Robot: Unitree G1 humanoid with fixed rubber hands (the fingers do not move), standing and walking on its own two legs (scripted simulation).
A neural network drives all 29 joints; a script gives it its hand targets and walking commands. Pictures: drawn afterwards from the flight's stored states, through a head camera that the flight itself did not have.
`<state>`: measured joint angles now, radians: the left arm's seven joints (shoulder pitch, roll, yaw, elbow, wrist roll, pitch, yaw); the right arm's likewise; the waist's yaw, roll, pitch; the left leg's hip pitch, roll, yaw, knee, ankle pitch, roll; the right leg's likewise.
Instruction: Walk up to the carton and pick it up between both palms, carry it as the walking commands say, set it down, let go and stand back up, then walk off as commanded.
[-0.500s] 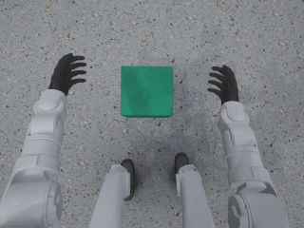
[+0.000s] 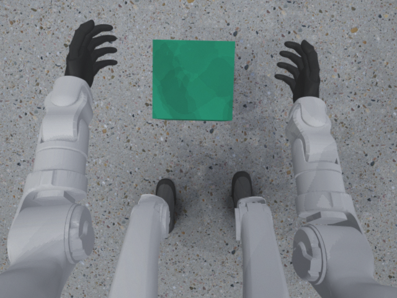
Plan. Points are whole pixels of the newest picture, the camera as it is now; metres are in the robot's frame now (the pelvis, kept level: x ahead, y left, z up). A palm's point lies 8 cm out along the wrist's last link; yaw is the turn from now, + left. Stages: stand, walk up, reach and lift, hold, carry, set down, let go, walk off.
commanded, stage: reach and lift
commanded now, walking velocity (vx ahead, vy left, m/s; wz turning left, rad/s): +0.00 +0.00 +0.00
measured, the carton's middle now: (194, 87) +0.51 +0.03 -0.50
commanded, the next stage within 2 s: none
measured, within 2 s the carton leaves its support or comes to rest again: neither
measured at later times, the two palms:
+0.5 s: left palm (118, 98) +0.46 +0.21 -0.34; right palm (268, 104) +0.45 -0.15 -0.34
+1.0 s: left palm (133, 93) +0.48 +0.21 -0.46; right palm (261, 96) +0.48 -0.16 -0.45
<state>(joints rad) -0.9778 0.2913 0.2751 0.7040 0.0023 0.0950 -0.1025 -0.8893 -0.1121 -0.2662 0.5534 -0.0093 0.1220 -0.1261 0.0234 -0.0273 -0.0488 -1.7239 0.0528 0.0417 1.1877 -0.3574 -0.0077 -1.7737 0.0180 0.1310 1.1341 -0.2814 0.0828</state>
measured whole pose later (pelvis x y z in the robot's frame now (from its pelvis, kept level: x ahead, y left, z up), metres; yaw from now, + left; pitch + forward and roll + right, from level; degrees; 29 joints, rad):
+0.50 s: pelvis -0.10 +0.01 -0.17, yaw +1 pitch +34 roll +0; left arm -1.41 0.45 0.10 0.69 -0.24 0.29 0.09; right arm -1.35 -0.35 -0.13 0.59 0.20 0.33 -0.24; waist 0.00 -0.02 0.53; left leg -2.03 0.02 -0.01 1.86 -0.43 -0.01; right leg -2.05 0.03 0.13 1.79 -0.34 0.10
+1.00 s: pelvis -0.06 +0.01 -0.24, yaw +1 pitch +36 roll -1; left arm -1.54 0.45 0.02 1.01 -0.20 0.11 0.07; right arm -1.49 -0.40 -0.05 1.07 0.29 0.07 -0.16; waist -0.01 -0.08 0.52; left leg -2.22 0.01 -0.03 2.15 -0.56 0.00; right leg -2.24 0.04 0.13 2.07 -0.46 0.13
